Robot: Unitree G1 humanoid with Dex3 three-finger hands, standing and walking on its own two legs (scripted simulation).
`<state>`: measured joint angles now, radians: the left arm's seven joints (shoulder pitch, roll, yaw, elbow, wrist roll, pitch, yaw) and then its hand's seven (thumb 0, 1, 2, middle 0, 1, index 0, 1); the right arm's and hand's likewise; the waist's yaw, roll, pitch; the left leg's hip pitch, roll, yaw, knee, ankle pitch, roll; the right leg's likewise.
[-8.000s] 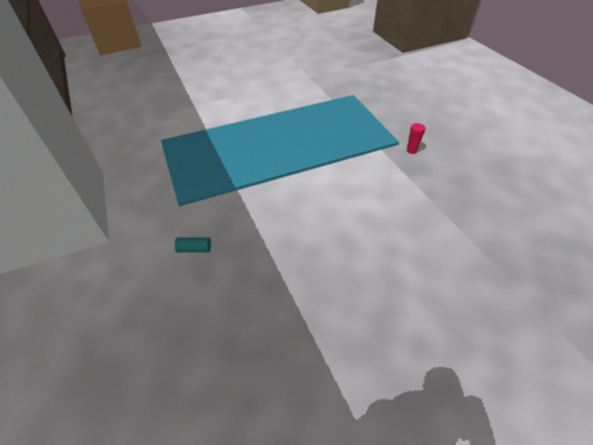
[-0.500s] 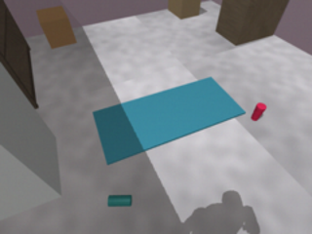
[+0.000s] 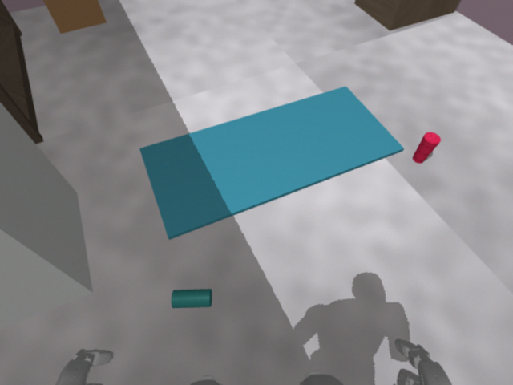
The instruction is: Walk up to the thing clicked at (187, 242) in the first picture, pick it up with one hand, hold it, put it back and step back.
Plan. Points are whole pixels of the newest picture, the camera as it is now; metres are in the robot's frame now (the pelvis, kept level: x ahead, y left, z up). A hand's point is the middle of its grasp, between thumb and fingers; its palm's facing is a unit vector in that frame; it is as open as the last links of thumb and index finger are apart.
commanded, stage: rise first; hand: left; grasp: from above
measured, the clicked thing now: (192, 298) +0.45 +0.23 -0.71
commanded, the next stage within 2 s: none
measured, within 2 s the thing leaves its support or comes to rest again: neither
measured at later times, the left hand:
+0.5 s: hand out of the picture +0.14 +0.27 -0.24, palm faces -0.29 -0.79 -0.54, open 14.2 cm
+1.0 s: hand (148, 339) +0.27 +0.29 -0.44, palm faces -0.50 -0.28 -0.82, open 14.0 cm
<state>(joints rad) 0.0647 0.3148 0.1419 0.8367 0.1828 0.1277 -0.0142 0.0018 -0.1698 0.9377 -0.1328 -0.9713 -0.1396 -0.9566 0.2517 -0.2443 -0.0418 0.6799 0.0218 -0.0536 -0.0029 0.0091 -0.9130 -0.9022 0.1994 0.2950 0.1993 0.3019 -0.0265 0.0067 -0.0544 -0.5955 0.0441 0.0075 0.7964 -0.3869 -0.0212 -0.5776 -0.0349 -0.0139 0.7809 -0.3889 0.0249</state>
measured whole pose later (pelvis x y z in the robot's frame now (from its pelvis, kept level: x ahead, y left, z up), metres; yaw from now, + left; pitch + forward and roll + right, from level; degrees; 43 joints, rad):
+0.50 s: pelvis -0.02 +0.00 -0.09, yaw +0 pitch +23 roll -2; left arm 0.16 0.35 0.11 0.53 0.38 0.14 0.01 0.00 -0.56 0.99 -0.10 -1.05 -0.09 -1.05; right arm 0.16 -0.25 -0.04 0.54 -0.01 -0.17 0.00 0.01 -0.91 -0.90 0.20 0.30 0.20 0.30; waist -0.03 0.01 -0.15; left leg -1.15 0.04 -0.04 1.34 -0.59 -0.02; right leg -1.11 -0.04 -0.03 1.30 -0.59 0.03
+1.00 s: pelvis -0.09 +0.00 -0.30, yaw -2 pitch +34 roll -4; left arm -0.51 0.55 0.10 0.93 0.90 -0.19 0.11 0.00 -0.54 1.01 -0.11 -1.06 -0.11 -1.05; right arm 0.11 -0.28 -0.07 0.70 -0.03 -0.11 0.06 0.01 -0.93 -0.91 0.20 0.29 0.20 0.30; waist -0.04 0.02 -0.13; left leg -1.99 0.03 -0.09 2.06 -0.66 -0.02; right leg -1.94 -0.03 -0.01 2.02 -0.67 0.04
